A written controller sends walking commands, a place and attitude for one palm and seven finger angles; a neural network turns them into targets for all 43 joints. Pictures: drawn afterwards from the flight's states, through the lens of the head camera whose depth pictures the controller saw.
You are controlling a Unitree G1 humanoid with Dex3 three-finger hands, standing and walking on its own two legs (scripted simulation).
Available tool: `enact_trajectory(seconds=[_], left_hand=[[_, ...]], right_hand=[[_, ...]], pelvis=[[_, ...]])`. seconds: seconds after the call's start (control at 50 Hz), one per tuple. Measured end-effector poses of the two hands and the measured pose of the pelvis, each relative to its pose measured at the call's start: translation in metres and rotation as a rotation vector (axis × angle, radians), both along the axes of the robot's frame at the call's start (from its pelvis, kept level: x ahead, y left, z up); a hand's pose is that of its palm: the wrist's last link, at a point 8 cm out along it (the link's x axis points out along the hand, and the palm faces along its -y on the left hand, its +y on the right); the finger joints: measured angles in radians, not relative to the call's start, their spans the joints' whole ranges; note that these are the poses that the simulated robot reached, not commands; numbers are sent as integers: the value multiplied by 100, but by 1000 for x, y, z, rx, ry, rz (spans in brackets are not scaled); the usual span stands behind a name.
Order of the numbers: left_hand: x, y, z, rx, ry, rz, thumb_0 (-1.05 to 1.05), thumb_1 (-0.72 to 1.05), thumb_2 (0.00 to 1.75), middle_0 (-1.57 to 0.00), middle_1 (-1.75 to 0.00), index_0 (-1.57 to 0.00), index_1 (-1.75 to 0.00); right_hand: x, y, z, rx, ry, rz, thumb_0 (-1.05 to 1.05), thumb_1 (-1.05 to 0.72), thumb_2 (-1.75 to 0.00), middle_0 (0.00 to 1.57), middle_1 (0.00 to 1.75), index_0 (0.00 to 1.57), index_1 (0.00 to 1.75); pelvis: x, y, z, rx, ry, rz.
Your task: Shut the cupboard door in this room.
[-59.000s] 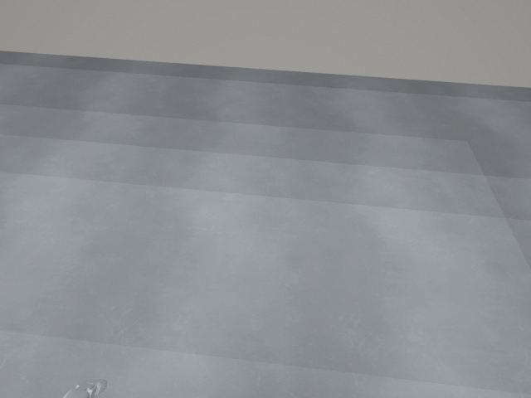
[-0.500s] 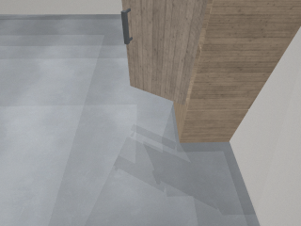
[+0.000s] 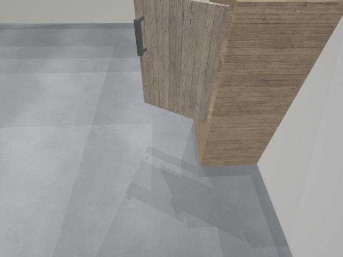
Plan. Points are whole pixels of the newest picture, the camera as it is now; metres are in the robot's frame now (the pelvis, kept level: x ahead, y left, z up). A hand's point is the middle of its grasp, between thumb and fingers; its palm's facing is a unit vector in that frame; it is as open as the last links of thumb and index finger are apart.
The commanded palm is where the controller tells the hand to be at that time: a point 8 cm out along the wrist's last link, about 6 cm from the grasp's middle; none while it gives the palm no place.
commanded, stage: look to check the result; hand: left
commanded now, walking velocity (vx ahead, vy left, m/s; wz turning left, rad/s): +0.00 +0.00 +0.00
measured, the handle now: (141, 36) +0.98 +0.18 +0.07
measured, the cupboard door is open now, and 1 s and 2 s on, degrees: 61 61 61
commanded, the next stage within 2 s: walk to a spot facing it in 0.52 s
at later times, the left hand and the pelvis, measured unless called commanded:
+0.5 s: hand out of the picture +0.02 +0.19 -0.17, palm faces -0.01 -0.97 -0.23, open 7.4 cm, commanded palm none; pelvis +0.01 -0.01 +0.00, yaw +0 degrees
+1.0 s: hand out of the picture +0.04 +0.21 -0.20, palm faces +0.16 -0.96 -0.22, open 7.4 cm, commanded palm none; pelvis +0.03 +0.01 -0.02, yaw +10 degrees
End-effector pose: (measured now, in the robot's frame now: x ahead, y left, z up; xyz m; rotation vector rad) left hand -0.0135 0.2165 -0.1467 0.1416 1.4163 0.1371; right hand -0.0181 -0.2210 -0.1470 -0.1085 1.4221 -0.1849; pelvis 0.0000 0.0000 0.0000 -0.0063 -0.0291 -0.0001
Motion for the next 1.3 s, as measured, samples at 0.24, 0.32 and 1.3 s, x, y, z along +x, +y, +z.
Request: enact_trajectory(seconds=[0.24,0.32,1.3], left_hand=[[-1,13,5,36,31,-2,0,91,90,-20,-30,-20,-29],[6,16,6,42,25,-8,0,91,90,-20,-30,-20,-29],[48,55,13,111,-205,241,0,91,90,-20,-30,-20,-29]], right_hand=[[8,-13,2,-19,11,12,1,-90,-90,20,30,20,30],[17,-17,3,-26,-1,20,1,-90,-90,20,30,20,30],[137,-14,14,-72,-74,356,1,-90,-89,20,30,20,30]], pelvis=[[5,-3,1,0,-1,-1],[7,-3,1,1,0,-1],[14,-4,-2,-44,65,317]])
